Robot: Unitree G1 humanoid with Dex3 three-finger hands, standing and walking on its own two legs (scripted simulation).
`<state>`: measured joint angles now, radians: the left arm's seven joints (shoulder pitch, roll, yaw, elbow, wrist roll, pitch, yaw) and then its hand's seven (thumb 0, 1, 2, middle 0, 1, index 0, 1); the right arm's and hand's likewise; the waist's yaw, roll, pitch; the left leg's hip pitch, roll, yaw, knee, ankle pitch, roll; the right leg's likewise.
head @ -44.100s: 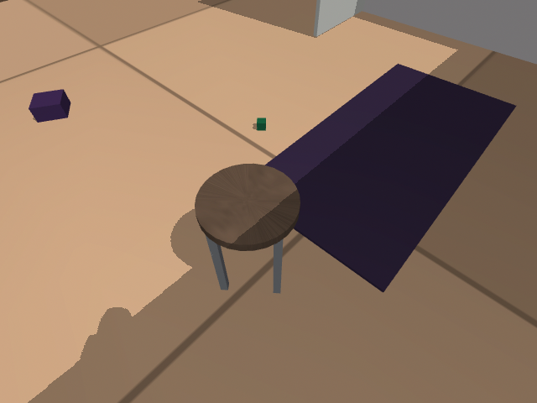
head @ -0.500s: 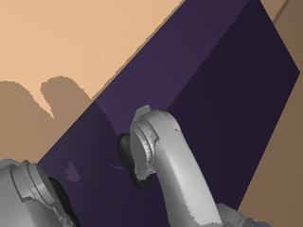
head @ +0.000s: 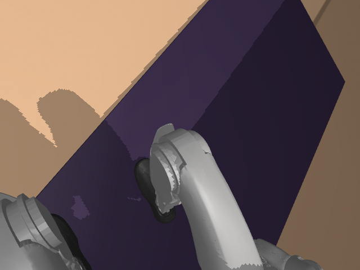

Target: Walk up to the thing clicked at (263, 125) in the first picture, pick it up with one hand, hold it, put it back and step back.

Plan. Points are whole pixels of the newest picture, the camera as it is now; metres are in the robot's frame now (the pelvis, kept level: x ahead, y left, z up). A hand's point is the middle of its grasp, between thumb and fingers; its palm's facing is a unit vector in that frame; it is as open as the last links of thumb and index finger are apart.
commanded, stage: rest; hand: left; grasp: from above
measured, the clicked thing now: out of the picture +0.43 +0.32 -0.31
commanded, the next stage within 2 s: open in 0.02 s
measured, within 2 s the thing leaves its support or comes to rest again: neither
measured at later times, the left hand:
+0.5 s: hand out of the picture +0.43 +0.31 -0.27, palm faces -0.02 -0.48 -0.88, open 9.3 cm
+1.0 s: hand out of the picture +0.43 +0.32 -0.27, palm faces -0.03 -0.48 -0.88, open 11.3 cm
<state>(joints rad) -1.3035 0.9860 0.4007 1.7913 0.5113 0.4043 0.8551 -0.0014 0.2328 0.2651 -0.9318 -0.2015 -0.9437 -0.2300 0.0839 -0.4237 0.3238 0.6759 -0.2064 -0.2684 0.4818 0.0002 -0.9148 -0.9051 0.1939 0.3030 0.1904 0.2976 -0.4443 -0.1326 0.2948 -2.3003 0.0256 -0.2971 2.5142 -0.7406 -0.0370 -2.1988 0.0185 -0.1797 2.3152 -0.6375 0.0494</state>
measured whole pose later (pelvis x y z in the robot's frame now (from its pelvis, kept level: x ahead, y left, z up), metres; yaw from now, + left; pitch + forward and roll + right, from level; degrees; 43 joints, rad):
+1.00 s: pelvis +0.00 +0.00 +0.00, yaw +0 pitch +27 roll -15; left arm -1.28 1.01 0.37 1.78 0.47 0.40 0.84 0.00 -0.08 0.69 -0.50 -0.59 -0.46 -0.63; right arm 0.09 -0.44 0.34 0.67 -0.20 -0.29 0.46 0.00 -0.91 -0.90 0.19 0.30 0.19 0.30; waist -0.44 -0.14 0.31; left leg -2.29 0.02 -0.31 2.53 -0.75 -0.04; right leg -2.18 0.02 -0.19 2.33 -0.64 0.05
